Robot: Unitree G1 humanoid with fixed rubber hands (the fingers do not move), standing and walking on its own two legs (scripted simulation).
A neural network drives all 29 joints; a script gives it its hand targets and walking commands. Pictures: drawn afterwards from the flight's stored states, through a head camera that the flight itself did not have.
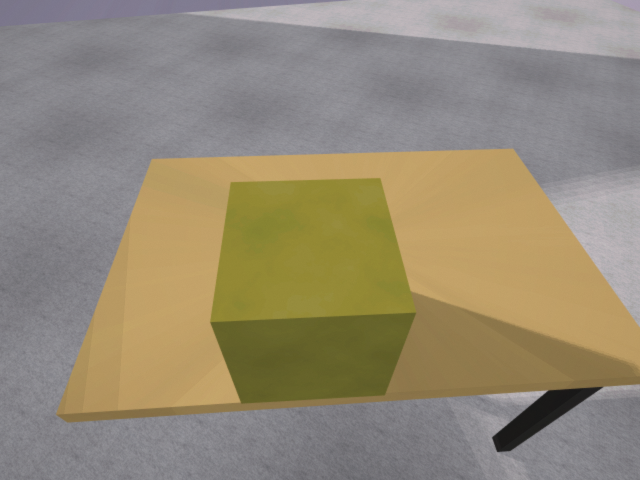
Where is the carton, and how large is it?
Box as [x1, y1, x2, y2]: [210, 178, 415, 403]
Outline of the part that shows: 379,178 231,182 210,322 241,403 382,395 385,393 415,314 415,309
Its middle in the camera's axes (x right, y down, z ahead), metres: -0.01 +0.08 +0.60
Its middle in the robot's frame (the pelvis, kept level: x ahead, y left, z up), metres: +0.40 +0.01 -0.03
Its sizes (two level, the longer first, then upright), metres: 0.243 0.232 0.254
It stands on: a table, 0.62 m high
